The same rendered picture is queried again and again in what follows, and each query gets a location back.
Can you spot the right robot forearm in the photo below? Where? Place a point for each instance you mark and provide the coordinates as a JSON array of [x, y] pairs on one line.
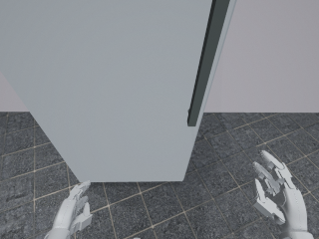
[[295, 234]]

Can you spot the fridge door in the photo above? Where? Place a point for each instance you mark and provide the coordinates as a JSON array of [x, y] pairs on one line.
[[110, 82]]

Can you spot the left robot forearm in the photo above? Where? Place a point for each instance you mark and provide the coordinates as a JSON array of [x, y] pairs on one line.
[[58, 233]]

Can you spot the left robot hand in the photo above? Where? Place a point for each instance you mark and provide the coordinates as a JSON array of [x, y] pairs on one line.
[[67, 216]]

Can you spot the handle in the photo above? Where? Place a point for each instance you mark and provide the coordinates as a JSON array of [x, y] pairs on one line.
[[214, 27]]

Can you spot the right robot hand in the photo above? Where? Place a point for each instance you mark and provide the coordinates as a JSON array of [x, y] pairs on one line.
[[292, 214]]

